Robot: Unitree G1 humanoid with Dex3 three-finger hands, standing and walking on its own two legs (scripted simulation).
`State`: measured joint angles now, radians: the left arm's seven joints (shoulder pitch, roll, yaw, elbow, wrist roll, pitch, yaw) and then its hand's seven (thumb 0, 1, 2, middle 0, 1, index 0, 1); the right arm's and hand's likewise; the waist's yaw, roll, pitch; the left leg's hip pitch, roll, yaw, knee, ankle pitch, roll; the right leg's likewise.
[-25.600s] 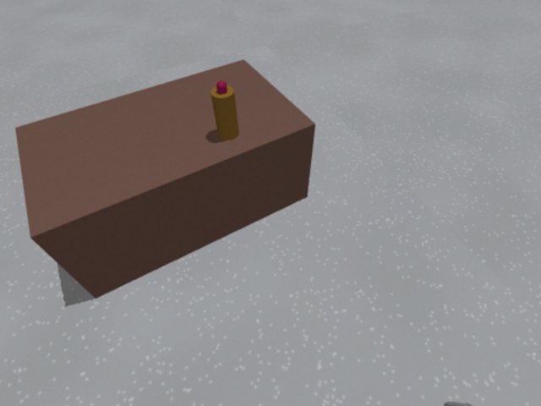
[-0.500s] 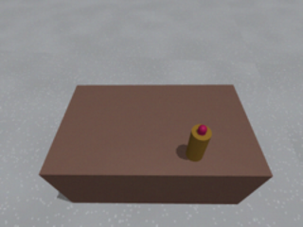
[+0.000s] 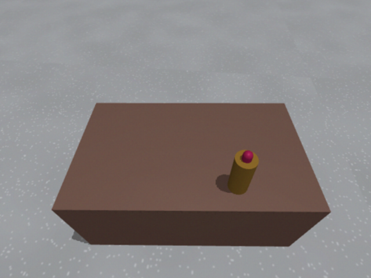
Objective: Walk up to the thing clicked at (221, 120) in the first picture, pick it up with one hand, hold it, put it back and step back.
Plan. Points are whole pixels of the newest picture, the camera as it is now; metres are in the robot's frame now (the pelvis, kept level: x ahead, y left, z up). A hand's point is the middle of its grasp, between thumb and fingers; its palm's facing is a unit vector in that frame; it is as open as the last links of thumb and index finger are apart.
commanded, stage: stand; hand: right
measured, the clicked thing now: (242, 170) +0.49 -0.19 -0.22
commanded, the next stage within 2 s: step back in 1.38 s
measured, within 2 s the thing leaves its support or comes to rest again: neither
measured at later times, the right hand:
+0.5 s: hand out of the picture +0.07 -0.24 -0.16, palm faces -0.02 +0.94 -0.34, open 7.4 cm
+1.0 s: hand out of the picture +0.09 -0.24 -0.16, palm faces -0.02 +0.94 -0.34, open 7.4 cm
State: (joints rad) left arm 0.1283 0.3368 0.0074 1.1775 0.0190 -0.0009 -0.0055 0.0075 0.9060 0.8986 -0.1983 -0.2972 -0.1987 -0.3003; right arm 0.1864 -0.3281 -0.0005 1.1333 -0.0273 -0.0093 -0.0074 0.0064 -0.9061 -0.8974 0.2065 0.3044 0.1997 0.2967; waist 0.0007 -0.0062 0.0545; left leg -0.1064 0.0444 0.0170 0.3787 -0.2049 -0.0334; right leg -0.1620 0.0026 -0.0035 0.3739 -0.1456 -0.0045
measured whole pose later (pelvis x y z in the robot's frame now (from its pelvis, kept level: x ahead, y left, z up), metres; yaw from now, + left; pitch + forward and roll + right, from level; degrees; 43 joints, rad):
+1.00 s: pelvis +0.03 +0.01 +0.00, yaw +0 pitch -2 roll +0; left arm 0.10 0.34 -0.01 1.17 0.01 0.00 0.00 0.01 0.91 0.90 -0.20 -0.30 -0.20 -0.30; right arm 0.13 -0.34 0.00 1.14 -0.02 -0.01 0.00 0.01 -0.91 -0.90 0.21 0.30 0.20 0.30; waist 0.00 0.00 0.05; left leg -0.06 0.03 0.03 0.31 -0.21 -0.02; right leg -0.13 -0.01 0.01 0.33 -0.16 0.02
